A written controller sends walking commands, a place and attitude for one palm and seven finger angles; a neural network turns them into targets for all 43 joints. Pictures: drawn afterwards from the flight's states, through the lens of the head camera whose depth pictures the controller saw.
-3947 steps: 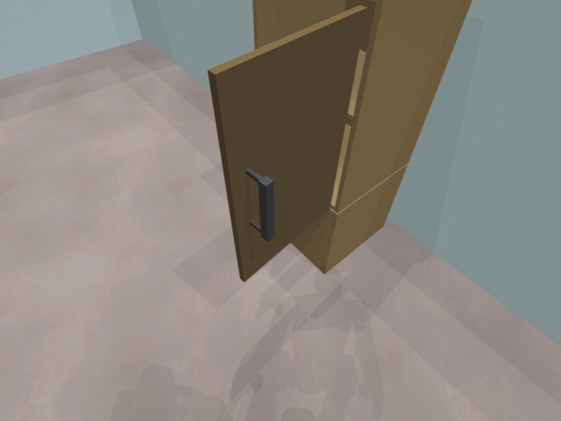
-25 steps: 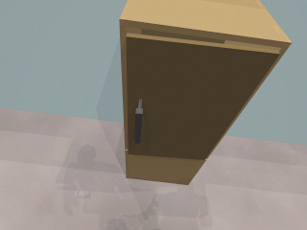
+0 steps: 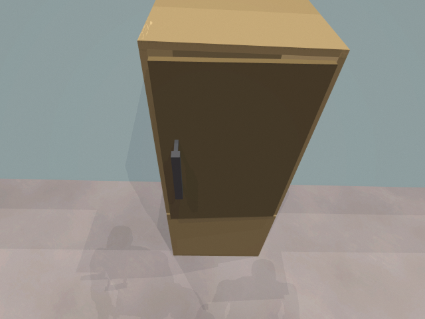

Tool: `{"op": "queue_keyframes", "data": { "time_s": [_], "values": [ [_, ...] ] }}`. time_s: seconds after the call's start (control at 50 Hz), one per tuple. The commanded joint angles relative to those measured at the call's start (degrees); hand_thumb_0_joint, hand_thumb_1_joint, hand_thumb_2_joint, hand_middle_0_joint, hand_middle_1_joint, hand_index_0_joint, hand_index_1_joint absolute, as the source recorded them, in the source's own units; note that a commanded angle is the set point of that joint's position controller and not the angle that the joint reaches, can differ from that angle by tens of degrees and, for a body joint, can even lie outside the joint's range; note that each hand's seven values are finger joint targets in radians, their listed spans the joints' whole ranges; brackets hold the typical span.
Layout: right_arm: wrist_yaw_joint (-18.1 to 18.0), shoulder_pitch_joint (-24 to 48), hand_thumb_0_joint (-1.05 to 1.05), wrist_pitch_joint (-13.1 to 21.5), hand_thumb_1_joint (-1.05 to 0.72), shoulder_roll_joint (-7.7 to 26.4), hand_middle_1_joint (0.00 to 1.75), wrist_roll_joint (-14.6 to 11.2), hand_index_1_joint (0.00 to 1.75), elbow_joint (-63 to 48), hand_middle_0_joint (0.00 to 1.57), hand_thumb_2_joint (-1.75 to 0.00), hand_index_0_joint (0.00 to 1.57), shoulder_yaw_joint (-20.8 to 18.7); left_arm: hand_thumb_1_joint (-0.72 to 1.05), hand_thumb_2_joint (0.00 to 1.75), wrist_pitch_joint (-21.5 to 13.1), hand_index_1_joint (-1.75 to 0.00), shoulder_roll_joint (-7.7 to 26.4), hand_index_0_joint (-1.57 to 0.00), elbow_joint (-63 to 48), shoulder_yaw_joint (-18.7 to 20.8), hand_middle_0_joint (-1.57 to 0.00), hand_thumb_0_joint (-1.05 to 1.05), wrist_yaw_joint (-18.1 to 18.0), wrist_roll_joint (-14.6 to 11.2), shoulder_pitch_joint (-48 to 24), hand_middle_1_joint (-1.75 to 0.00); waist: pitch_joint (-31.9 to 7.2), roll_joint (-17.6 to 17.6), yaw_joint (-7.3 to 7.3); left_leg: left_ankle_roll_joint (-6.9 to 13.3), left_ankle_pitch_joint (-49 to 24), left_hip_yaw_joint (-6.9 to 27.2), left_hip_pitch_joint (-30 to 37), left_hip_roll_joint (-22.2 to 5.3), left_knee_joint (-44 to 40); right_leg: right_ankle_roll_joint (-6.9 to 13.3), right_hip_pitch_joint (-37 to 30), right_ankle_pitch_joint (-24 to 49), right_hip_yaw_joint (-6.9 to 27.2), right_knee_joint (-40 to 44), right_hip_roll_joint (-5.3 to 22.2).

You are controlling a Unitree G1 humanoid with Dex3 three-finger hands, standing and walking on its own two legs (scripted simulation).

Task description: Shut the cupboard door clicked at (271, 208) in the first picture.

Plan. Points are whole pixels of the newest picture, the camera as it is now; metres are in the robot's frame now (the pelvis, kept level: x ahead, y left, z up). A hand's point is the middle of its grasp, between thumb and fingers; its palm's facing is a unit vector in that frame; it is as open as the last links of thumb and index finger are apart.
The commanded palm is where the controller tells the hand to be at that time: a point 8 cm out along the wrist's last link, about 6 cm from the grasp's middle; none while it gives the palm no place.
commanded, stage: come to a stop and stand still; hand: left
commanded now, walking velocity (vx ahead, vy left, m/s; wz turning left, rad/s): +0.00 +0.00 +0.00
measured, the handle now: (177, 171) +0.48 +0.11 -0.05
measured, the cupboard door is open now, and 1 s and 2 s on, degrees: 3 3 3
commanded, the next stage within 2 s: look again from close up in 0.10 s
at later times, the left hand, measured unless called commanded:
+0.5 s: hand out of the picture +0.01 +0.18 -0.18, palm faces +0.03 -0.98 -0.21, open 7.4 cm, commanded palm none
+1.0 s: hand out of the picture +0.02 +0.18 -0.19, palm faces +0.01 -0.98 -0.18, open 7.4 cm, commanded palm none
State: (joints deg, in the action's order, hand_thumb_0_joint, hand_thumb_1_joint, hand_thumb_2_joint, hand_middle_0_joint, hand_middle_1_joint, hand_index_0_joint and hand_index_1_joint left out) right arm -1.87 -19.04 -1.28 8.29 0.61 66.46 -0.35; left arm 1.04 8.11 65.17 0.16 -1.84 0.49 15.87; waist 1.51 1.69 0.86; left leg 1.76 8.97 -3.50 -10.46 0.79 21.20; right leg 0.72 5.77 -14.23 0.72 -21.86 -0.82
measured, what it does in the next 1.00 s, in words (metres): stands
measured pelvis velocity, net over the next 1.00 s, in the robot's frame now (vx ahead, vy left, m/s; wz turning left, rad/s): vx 0.02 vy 0.00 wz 0.02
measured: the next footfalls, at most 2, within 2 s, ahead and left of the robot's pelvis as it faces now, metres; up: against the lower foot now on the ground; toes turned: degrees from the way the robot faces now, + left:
right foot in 1.72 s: +0.13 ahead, -0.21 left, +0.00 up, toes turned +3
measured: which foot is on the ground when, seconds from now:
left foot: down 0.00-1.00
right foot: down 0.00-1.00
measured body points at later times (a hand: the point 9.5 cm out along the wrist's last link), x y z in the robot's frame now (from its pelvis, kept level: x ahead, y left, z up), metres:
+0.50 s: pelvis +0.01 +0.01 -0.01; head +0.00 +0.00 +0.44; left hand +0.00 +0.23 -0.17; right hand +0.01 -0.21 -0.18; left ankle +0.03 +0.10 -0.74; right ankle -0.02 -0.11 -0.74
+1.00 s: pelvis +0.02 +0.00 -0.01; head +0.03 +0.02 +0.44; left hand +0.02 +0.23 -0.17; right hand +0.05 -0.23 -0.16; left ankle +0.03 +0.10 -0.74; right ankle -0.02 -0.11 -0.74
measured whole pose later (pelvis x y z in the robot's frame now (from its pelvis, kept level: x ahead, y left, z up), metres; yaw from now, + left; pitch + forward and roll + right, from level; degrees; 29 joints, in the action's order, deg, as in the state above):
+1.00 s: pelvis +0.02 +0.00 -0.01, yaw +1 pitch -1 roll +0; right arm -1.5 -13.3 0.4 8.9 1.0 62.7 0.0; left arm 0.5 10.7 61.8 -0.5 -1.6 1.3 16.5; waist 0.7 2.6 0.1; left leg 2.3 14.4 -3.0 -13.7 1.5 28.4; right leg 0.5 8.6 -19.8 0.1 -29.0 0.0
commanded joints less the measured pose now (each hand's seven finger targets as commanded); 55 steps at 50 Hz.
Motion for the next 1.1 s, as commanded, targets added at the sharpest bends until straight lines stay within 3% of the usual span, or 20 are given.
{"op": "queue_keyframes", "data": {
  "time_s": [0.0, 0.16, 0.18, 0.2, 0.22, 0.24, 0.26, 0.3, 0.36, 0.42, 0.44, 0.52, 0.56, 0.76, 0.8, 0.84, 0.92, 1.0, 1.04, 1.08],
  "values": [
    [-0.28, -2.70, 0.00, 1.42, -0.90, 4.89, 0.30, 0.08, 0.30, -1.96, 0.20, -0.90, 0.20, -0.47, 0.90, 0.90, -1.05, -0.30, 4.49, -0.20, -1.28, 0.74, -0.20, 0.00, -0.20, -0.11, 3.75, -0.30, 4.87, -1.82, -0.49, -0.67, 6.46, 7.23, -1.07, -5.40, -5.48, 1.68, 7.13, -3.70, 6.35, 6.53, 5.87],
    [-0.63, -4.07, 0.00, 1.99, -0.90, 3.85, 0.30, -0.14, 0.30, -1.52, 0.20, -0.90, 0.20, -0.47, 0.90, 0.90, -1.33, -0.30, 3.06, -0.20, -0.46, 0.68, -0.20, 0.00, -0.50, -0.10, 4.81, -0.30, 3.49, -1.57, -0.57, -0.37, 2.32, 7.49, -0.07, -6.34, -4.85, 1.66, 5.85, 1.65, 5.41, 4.89, 5.51],
    [0.56, 3.28, 0.00, 3.58, -0.90, 5.62, 0.30, -0.19, 0.30, -5.38, 0.20, -0.90, 0.20, 0.20, 0.90, 0.90, -3.90, -0.30, 4.84, -0.20, -0.41, -0.49, -0.20, 0.00, -2.45, 1.27, 8.21, -0.30, 4.42, -6.43, -2.93, -1.70, -6.49, 4.70, -3.42, -6.45, 8.09, 1.62, 7.48, 16.14, 5.99, 3.72, 8.28],
    [0.92, -0.48, 0.00, 2.83, -0.90, 3.12, 0.30, 0.00, 0.30, -6.74, 0.20, -0.90, 0.20, 0.02, 0.90, 0.90, -3.99, -0.30, 7.71, -0.20, -2.94, 0.33, -0.20, 0.00, -2.01, 0.38, 6.14, -0.30, 1.05, -5.72, 0.69, -1.48, 5.66, 5.47, -2.12, -4.58, 6.62, 3.03, 9.09, -0.79, 7.96, 4.41, 9.50],
    [0.95, -3.07, 0.00, 2.57, -0.90, 4.09, 0.30, 0.40, 0.30, -6.35, 0.20, -0.90, 0.20, -0.21, 0.90, 0.90, -3.77, -0.30, 6.81, -0.20, -3.83, 0.17, -0.20, 0.00, -1.65, 0.39, 3.90, -0.30, 1.13, -5.29, 1.76, -0.98, 7.68, 6.13, -3.32, -4.53, 6.54, 3.46, 11.20, -9.53, 6.68, 2.43, 7.51],
    [1.08, -3.65, 0.00, 3.15, -0.90, 3.25, 0.30, 0.75, 0.30, -6.61, 0.20, -0.90, 0.20, -0.10, 0.90, 0.90, -4.08, -0.30, 5.57, -0.20, -4.35, 0.12, -0.20, 0.00, -1.52, 0.56, 4.44, -0.30, -1.00, -8.30, 1.05, -0.49, 2.12, 6.82, -2.54, -5.06, 6.44, 3.62, 10.20, -3.07, 5.15, -0.04, 6.63],
    [0.91, -3.51, 0.00, 3.20, -0.90, 3.55, 0.30, 0.48, 0.30, -7.08, 0.20, -0.90, 0.20, 0.03, 0.90, 0.90, -4.09, -0.30, 5.41, -0.20, -4.22, -0.06, -0.20, 0.00, -1.31, 0.27, 5.06, -0.30, -1.22, -7.34, 0.74, 0.11, 2.24, 7.58, -3.16, -5.55, 5.34, 3.46, 9.14, -2.97, 4.92, -0.95, 5.70],
    [0.69, -2.96, 0.00, 3.22, -0.90, 4.32, 0.30, 0.34, 0.30, -8.00, 0.20, -0.90, 0.20, -0.12, 0.90, 0.90, -3.79, -0.30, 4.16, -0.20, -4.05, -0.34, -0.20, 0.00, -1.17, 0.33, 5.49, -0.30, 0.77, -2.09, 0.36, 0.79, 3.18, 8.40, -4.66, -5.86, 4.02, 3.24, 9.67, -3.39, 4.70, -1.73, 4.83],
    [0.68, -1.78, 0.00, 3.29, -0.90, 5.07, 0.30, 0.27, 0.30, -8.37, 0.20, -0.90, 0.20, -0.19, 0.90, 0.90, -3.36, -0.30, 4.00, -0.20, -4.50, -0.45, -0.20, 0.00, -1.11, 0.45, 5.94, -0.30, 3.53, -1.78, -0.35, 1.25, 4.74, 8.83, -6.15, -6.09, 1.95, 2.81, 10.38, -3.43, 4.37, -2.65, 4.30],
    [0.77, -0.86, 0.00, 3.13, -0.90, 6.23, 0.30, 0.19, 0.30, -8.04, 0.20, -0.90, 0.20, -0.36, 0.90, 0.90, -3.06, -0.30, 4.55, -0.20, -5.03, -0.48, -0.20, 0.00, -1.00, 0.49, 5.77, -0.30, 5.39, 1.82, -0.44, 1.35, 7.29, 9.11, -6.13, -6.13, 0.23, 2.36, 11.61, -4.54, 4.50, -2.20, 4.32],
    [0.76, -0.75, 0.00, 3.35, -0.90, 6.14, 0.30, 0.25, 0.30, -7.82, 0.20, -0.90, 0.20, -0.32, 0.90, 0.90, -3.12, -0.30, 4.76, -0.20, -4.95, -0.39, -0.20, 0.00, -0.98, 0.59, 5.74, -0.30, 4.83, -0.28, -0.59, 1.51, 5.03, 8.82, -5.61, -6.10, 0.01, 2.30, 10.79, -2.65, 4.19, -2.52, 4.52],
    [0.64, 0.80, 0.00, 3.56, -0.90, 7.49, 0.30, 0.13, 0.30, -7.73, 0.20, -0.90, 0.20, -0.34, 0.90, 0.90, -3.00, -0.30, 6.15, -0.20, -5.38, -0.18, -0.20, 0.00, -0.86, 0.43, 5.60, -0.30, 3.07, -0.25, -0.86, 1.53, 1.56, 8.11, -3.05, -6.28, 0.14, 1.94, 9.73, -0.10, 4.66, -2.16, 4.76],
    [0.51, 1.18, 0.00, 3.89, -0.90, 7.92, 0.30, 0.07, 0.30, -7.58, 0.20, -0.90, 0.20, -0.29, 0.90, 0.90, -3.16, -0.30, 7.06, -0.20, -5.48, -0.01, -0.20, 0.00, -0.89, 0.40, 5.51, -0.30, 0.70, -0.38, -0.98, 1.68, -4.19, 7.27, -0.89, -6.37, 1.53, 1.77, 7.88, 4.41, 4.66, -2.49, 5.28],
    [0.39, 4.44, 0.00, 3.67, -0.90, 9.22, 0.30, -0.04, 0.30, -6.72, 0.20, -0.90, 0.20, -0.40, 0.90, 0.90, -2.75, -0.30, 9.24, -0.20, -5.55, 0.09, -0.20, 0.00, -0.54, 0.47, 3.70, -0.30, 0.36, -1.76, -1.10, 1.20, -6.44, 6.48, 0.67, -6.51, 1.65, 1.40, 6.73, 7.66, 4.94, -1.02, 5.92],
    [0.38, 4.52, 0.00, 3.49, -0.90, 7.96, 0.30, 0.02, 0.30, -6.13, 0.20, -0.90, 0.20, -0.16, 0.90, 0.90, -2.54, -0.30, 8.09, -0.20, -4.95, -0.19, -0.20, 0.00, -0.50, 0.36, 3.86, -0.30, 0.27, -1.26, -0.87, 1.04, -5.78, 6.59, 1.02, -6.77, 1.47, 1.11, 6.70, 6.74, 4.39, -0.84, 5.69],
    [0.30, 4.22, 0.00, 3.31, -0.90, 7.50, 0.30, 0.08, 0.30, -5.67, 0.20, -0.90, 0.20, -0.12, 0.90, 0.90, -2.26, -0.30, 7.30, -0.20, -4.32, -0.34, -0.20, 0.00, -0.46, 0.50, 5.12, -0.30, 0.46, -0.41, -1.09, 1.44, -4.49, 7.23, 0.87, -7.26, 1.50, 0.78, 6.57, 4.64, 3.08, -1.13, 5.31],
    [0.06, 3.76, 0.00, 2.60, -0.90, 9.34, 0.30, 0.46, 0.30, -5.67, 0.20, -0.90, 0.20, -1.05, 0.90, 0.90, -1.16, -0.30, 6.95, -0.20, -4.65, 0.04, -0.20, 0.00, 0.03, 0.90, 5.63, -0.30, 2.72, -4.56, -0.84, 3.05, 4.83, 12.27, -1.58, -10.33, -2.64, 0.62, 9.25, -3.31, -0.57, -4.42, 3.61],
    [-0.52, 2.33, 0.00, 2.21, -0.90, 10.48, 0.30, 0.59, 0.30, -6.18, 0.20, -0.90, 0.20, -2.15, 0.90, 0.90, -0.78, -0.30, 6.19, -0.20, -5.21, 0.47, -0.20, 0.00, 0.32, 1.32, 6.62, -0.30, 2.08, -6.42, -0.73, 5.61, 4.21, 17.07, -0.83, -13.29, -3.31, 0.61, 12.11, -5.71, -2.33, -7.61, 2.80],
    [-0.75, 1.97, 0.00, 2.07, -0.90, 10.22, 0.30, 0.61, 0.30, -6.60, 0.20, -0.90, 0.20, -2.49, 0.90, 0.90, -0.77, -0.30, 6.04, -0.20, -5.55, 0.73, -0.20, 0.00, 0.48, 1.44, 7.26, -0.30, 2.05, -5.87, -0.96, 6.11, 1.76, 17.20, -1.84, -13.49, -1.87, 0.80, 11.64, -4.87, -2.28, -7.16, 2.75],
    [-0.83, 1.99, 0.00, 2.07, -0.90, 9.84, 0.30, 0.67, 0.30, -6.90, 0.20, -0.90, 0.20, -2.66, 0.90, 0.90, -0.82, -0.30, 5.89, -0.20, -5.59, 1.07, -0.20, 0.00, 0.55, 1.37, 8.45, -0.30, 0.11, -4.86, -1.15, 5.37, -0.20, 15.22, -3.79, -12.28, 0.87, 1.08, 8.43, -2.93, -1.61, -5.35, 3.25]
  ]
}}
